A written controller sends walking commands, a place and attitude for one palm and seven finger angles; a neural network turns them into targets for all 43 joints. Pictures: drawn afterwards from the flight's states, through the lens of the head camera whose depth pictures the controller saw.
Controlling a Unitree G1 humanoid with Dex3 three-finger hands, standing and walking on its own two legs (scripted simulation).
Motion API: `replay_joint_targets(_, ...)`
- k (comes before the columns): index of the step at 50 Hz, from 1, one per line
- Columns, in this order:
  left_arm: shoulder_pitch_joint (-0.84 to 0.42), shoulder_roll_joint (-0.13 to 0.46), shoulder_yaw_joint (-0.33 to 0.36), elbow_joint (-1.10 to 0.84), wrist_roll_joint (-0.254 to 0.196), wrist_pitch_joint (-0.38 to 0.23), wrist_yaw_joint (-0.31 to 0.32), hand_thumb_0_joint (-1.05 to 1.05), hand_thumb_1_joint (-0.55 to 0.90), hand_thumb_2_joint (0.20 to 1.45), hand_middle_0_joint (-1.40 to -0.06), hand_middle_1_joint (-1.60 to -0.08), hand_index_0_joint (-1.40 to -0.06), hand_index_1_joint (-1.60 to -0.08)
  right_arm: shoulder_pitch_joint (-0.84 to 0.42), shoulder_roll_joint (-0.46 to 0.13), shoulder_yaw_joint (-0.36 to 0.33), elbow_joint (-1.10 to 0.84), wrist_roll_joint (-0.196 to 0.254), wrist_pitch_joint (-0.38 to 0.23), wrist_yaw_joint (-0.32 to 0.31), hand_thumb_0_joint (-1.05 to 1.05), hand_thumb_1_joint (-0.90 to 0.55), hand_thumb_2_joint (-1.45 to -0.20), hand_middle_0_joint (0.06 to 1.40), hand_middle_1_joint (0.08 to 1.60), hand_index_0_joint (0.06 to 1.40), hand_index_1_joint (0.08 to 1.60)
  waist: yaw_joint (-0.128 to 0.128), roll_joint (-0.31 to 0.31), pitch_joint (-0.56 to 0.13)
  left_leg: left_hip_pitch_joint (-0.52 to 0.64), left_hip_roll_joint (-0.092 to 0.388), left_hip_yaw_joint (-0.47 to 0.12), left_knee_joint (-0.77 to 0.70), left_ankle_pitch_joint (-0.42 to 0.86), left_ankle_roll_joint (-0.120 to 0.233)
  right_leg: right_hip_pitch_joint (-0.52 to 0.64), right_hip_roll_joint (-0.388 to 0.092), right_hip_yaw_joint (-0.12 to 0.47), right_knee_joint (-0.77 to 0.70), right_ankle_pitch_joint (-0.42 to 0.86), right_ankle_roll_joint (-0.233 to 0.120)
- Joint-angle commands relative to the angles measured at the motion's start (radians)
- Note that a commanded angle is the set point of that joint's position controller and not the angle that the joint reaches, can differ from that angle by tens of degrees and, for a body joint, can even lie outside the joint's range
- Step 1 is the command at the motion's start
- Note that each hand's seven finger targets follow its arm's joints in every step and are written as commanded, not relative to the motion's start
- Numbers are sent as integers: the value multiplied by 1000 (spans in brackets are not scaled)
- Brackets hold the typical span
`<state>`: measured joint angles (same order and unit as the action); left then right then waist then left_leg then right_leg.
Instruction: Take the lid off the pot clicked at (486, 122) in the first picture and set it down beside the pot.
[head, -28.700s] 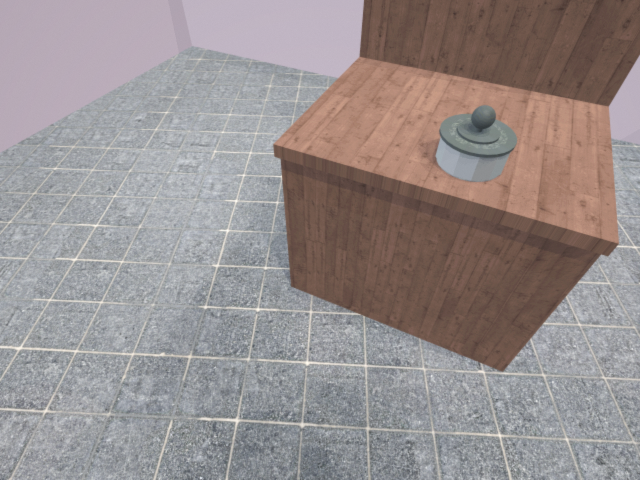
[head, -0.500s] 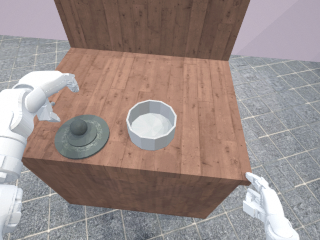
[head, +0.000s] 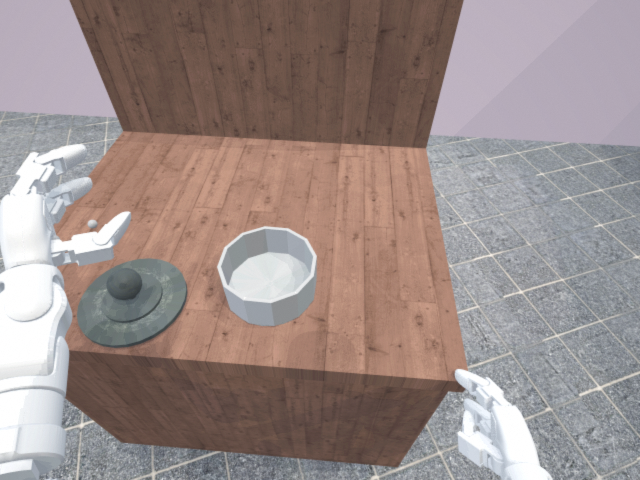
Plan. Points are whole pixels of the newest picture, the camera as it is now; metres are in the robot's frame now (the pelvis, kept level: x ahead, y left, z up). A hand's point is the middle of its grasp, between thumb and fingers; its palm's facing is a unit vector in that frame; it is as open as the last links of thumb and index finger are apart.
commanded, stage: draw the hand back to the body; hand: left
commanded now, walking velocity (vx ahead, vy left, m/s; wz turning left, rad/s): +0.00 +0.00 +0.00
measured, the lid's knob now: (124, 283) +0.41 +0.34 -0.04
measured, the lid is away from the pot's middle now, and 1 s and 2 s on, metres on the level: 0.23 0.23 0.23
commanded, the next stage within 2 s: step back with the hand held close in 1.32 s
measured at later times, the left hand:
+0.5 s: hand (83, 277) +0.27 +0.26 +0.16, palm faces +0.45 -0.85 -0.26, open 7.9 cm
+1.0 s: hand (49, 355) +0.19 +0.25 +0.16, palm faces +0.40 -0.87 -0.29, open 7.4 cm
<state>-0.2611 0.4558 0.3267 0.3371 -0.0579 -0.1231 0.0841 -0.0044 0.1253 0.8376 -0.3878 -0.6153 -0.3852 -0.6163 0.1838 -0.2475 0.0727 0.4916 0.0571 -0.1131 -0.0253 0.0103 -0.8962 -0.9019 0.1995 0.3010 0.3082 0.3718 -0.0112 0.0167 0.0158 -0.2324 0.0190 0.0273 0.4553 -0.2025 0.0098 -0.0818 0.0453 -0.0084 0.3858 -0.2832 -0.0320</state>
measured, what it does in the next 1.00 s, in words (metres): stands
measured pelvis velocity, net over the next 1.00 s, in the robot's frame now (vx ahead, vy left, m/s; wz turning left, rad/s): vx -0.01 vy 0.01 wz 0.01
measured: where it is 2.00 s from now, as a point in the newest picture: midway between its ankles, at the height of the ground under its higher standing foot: outside the picture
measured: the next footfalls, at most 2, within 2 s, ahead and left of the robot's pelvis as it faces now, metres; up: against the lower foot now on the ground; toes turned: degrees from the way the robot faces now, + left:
none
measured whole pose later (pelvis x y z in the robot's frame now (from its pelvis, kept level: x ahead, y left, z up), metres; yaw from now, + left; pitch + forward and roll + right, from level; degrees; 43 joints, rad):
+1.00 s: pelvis -0.01 +0.01 +0.00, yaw +0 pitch -5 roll -1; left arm 0.39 0.32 0.29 -0.34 -0.11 -0.12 0.09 0.01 0.90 0.90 -0.21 -0.30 -0.21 -0.30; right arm 0.16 -0.24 0.02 0.57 0.03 -0.12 -0.05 0.01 -0.90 -0.90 0.20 0.30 0.27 0.35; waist 0.04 0.05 0.03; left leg -0.16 0.01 0.02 0.42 -0.17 0.02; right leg -0.01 0.04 -0.01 0.35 -0.25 -0.02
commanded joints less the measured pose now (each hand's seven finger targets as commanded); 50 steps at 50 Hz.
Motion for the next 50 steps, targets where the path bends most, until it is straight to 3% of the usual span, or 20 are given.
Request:
replay_joint_targets(1,-336,287,107,-449,-5,-79,20,0,353,855,-326,-525,-326,-525,-75,-137,-73,-38,-5,6,-24,0,-900,-900,200,300,200,300,21,193,-259,261,13,-3,-7,232,26,-54,-44,7,-53,371,-7)
replay_joint_targets(5,-123,294,186,-334,-16,-40,35,0,452,863,-303,-484,-303,-484,-59,-140,-82,-14,-6,6,-22,0,-900,-900,200,300,200,300,32,103,-183,212,14,6,16,246,27,-45,-52,4,-50,441,-1)
replay_joint_targets(6,-106,239,142,-324,-20,-30,27,0,477,865,-297,-474,-297,-474,-62,-134,-79,-17,-5,13,-23,0,-900,-900,200,300,200,300,23,85,-163,196,9,17,4,229,26,-50,-51,2,-49,441,5)
replay_joint_targets(8,-42,200,118,-319,-31,-18,14,0,527,869,-286,-453,-286,-453,-75,-136,-83,-26,-1,17,-21,0,-900,-900,200,300,200,300,22,41,-129,184,10,23,13,195,31,-71,-58,6,-55,436,13)
replay_joint_targets(11,-90,194,94,-472,-36,-39,11,0,602,876,-268,-423,-268,-423,-99,-129,-81,-40,1,4,-20,0,-900,-900,200,300,200,300,21,106,-166,228,2,24,5,194,36,-72,-56,8,-65,413,12)
replay_joint_targets(14,-83,242,142,-540,-36,-48,25,0,676,882,-251,-392,-251,-392,-111,-127,-80,-37,-1,-13,-23,0,-900,-900,200,300,200,300,31,100,-183,253,7,14,1,200,36,-68,-59,8,-70,394,11)
replay_joint_targets(15,-61,254,161,-507,-38,-47,30,0,701,884,-246,-382,-246,-382,-108,-128,-79,-25,-3,-13,-26,0,-900,-900,200,300,200,300,30,83,-146,238,6,10,-1,184,36,-79,-57,9,-79,379,11)
replay_joint_targets(18,38,215,160,-481,-44,-40,26,0,776,890,-229,-351,-229,-351,-114,-123,-82,-27,-3,-12,-30,0,-900,-900,200,300,200,300,37,32,-127,227,7,13,-9,155,37,-83,-57,10,-88,341,15)
replay_joint_targets(19,76,186,140,-500,-47,-42,20,0,801,892,-223,-341,-223,-341,-121,-120,-83,-32,-3,-14,-30,0,-900,-900,200,300,200,300,39,38,-126,229,7,16,-12,154,38,-81,-60,8,-89,339,16)
replay_joint_targets(20,97,171,129,-534,-49,-49,16,0,825,894,-217,-331,-217,-331,-124,-117,-84,-34,0,-17,-27,0,-900,-900,200,300,200,300,39,90,-122,235,5,15,-15,156,37,-81,-60,7,-92,338,11)
replay_joint_targets(21,135,135,102,-532,-52,-48,13,0,850,896,-211,-320,-211,-320,-123,-113,-81,-36,-3,-17,-26,0,-900,-900,200,300,200,300,38,82,-124,236,3,16,-20,153,37,-81,-54,3,-92,329,12)
replay_joint_targets(23,147,144,107,-597,-56,-50,13,0,900,900,-200,-300,-200,-300,-139,-114,-82,-40,-2,-21,-24,0,-900,-900,200,300,200,300,41,91,-132,247,7,15,-24,147,37,-84,-57,7,-99,310,12)
replay_joint_targets(26,106,171,129,-649,-53,-62,23,0,900,900,-200,-300,-200,-300,-142,-111,-79,-31,-7,-27,-32,0,-900,-900,200,300,200,300,36,87,-109,249,7,6,-38,127,35,-98,-50,5,-116,269,9)
replay_joint_targets(27,149,184,155,-617,-54,-57,27,0,900,900,-200,-300,-200,-300,-139,-110,-80,-26,-7,-27,-35,0,-900,-900,200,300,200,300,41,45,-100,238,9,2,-38,122,36,-97,-53,5,-118,258,11)
replay_joint_targets(29,190,156,140,-627,-59,-55,23,0,900,900,-200,-300,-200,-300,-148,-106,-82,-30,-6,-25,-38,0,-900,-900,200,300,200,300,44,25,-81,234,11,0,-44,104,35,-102,-55,4,-125,226,12)
replay_joint_targets(33,287,86,74,-740,-58,-68,15,0,900,900,-200,-300,-200,-300,-161,-98,-78,-43,-11,-38,-33,0,-900,-900,200,300,200,300,49,111,-101,258,13,-7,-60,101,32,-95,-51,-3,-123,203,3)
replay_joint_targets(39,370,109,115,-775,-58,-64,24,0,900,900,-200,-300,-200,-300,-161,-97,-81,-33,-17,-31,-40,0,-900,-900,200,300,200,300,51,39,-62,232,19,-21,-74,69,30,-104,-50,-4,-141,152,3)
replay_joint_targets(41,402,90,99,-810,-55,-69,22,0,900,900,-200,-300,-200,-300,-166,-92,-81,-37,-21,-31,-42,0,-900,-900,200,300,200,300,53,76,-54,232,18,-24,-81,57,29,-107,-49,-5,-142,135,1)
replay_joint_targets(46,524,37,46,-886,-50,-66,18,0,900,900,-200,-300,-200,-300,-169,-87,-80,-47,-23,-39,-35,0,-900,-900,200,300,200,300,53,80,-46,225,22,-37,-88,43,25,-113,-46,-11,-137,114,-1)
replay_joint_targets(50,588,88,102,-946,-47,-63,30,0,900,900,-200,-300,-200,-300,-165,-89,-84,-45,-28,-33,-39,0,-900,-900,200,300,200,300,60,79,-52,212,25,-44,-85,52,24,-98,-50,-6,-133,119,-5)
